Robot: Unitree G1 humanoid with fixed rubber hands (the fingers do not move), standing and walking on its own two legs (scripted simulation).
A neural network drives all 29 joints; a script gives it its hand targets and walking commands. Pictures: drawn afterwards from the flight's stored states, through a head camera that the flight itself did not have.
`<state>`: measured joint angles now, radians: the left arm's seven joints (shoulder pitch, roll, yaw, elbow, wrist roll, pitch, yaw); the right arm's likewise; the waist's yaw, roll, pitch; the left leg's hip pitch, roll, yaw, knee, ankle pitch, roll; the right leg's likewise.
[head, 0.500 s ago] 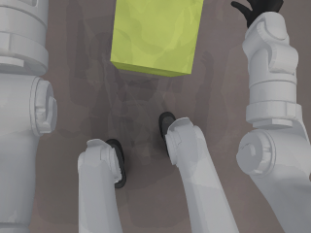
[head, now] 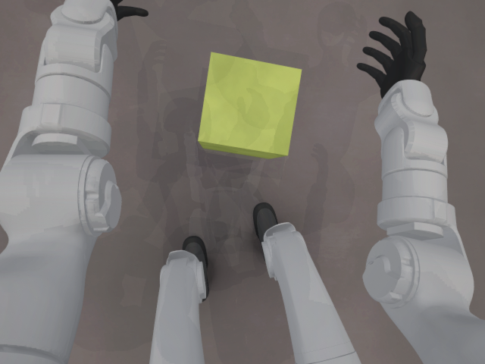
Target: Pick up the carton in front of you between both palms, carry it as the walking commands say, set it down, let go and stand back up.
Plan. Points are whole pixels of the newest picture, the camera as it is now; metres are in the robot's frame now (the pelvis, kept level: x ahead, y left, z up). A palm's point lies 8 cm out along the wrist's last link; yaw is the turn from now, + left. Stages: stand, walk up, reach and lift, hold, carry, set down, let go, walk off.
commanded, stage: let go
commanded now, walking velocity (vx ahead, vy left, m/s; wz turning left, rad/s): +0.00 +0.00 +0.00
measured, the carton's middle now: (245, 114) +0.51 -0.12 -0.51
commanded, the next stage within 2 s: stand in 1.46 s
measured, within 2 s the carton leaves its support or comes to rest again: neither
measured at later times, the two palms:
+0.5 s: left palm (57, 166) +0.41 +0.13 +0.01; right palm out of the picture +0.31 -0.28 +0.02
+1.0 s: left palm out of the picture +0.29 +0.22 +0.07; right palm out of the picture +0.26 -0.23 +0.07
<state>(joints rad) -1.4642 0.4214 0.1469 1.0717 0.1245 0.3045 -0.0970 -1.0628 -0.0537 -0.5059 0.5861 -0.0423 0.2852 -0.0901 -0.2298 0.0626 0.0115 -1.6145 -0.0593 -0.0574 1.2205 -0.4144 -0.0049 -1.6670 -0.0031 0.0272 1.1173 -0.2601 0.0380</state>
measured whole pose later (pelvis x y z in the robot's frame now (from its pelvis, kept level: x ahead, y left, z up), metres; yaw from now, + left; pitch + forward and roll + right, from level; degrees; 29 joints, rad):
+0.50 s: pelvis +0.05 -0.03 +0.10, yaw +1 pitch +24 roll +1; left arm -0.42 0.11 0.19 0.62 0.11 0.11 0.12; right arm -0.18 -0.19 -0.10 0.46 -0.01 0.09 0.12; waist -0.15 -0.02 -0.02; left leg -0.83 -0.03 -0.08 0.75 -0.34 -0.04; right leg -0.92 0.01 0.01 0.74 -0.24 -0.02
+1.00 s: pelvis +0.10 +0.00 +0.14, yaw -2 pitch +3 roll -1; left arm 0.16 0.19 0.06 0.49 0.02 0.04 -0.02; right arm 0.21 -0.21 -0.03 0.43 0.01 0.05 0.07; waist -0.02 0.01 0.04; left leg -0.18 -0.02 -0.05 0.45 -0.32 0.02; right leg -0.27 0.01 0.06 0.43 -0.21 0.02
